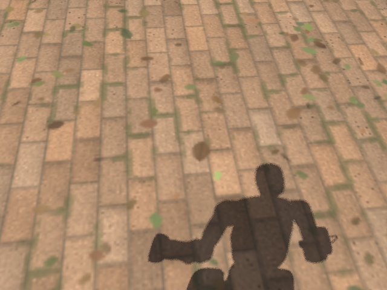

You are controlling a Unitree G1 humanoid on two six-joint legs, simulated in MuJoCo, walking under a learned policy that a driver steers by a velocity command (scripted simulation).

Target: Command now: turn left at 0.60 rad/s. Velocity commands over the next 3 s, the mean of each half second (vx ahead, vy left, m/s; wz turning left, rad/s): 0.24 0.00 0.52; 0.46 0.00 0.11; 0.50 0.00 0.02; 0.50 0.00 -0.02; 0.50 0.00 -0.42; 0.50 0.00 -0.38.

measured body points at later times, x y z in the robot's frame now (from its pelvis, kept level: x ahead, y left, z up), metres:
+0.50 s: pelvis +0.09 -0.01 +0.01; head +0.10 -0.01 +0.46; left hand +0.19 +0.30 -0.07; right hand +0.26 -0.25 -0.10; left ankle +0.01 +0.10 -0.71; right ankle +0.13 -0.11 -0.73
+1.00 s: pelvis +0.32 +0.11 +0.00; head +0.35 +0.13 +0.45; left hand +0.26 +0.39 -0.13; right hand +0.58 -0.07 -0.08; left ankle +0.36 +0.22 -0.73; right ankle +0.22 -0.08 -0.64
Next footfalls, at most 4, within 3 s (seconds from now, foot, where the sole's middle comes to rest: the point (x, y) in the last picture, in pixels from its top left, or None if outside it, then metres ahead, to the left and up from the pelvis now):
0.44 right None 0.17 -0.10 -0.76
0.90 left None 0.40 0.23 -0.76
1.42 right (173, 204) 0.76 0.09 -0.76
1.96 left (100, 154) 0.98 0.40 -0.76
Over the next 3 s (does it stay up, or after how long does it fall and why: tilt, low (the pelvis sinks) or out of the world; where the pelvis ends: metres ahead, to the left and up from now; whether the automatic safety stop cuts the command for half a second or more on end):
stays up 1.43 0.30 0.00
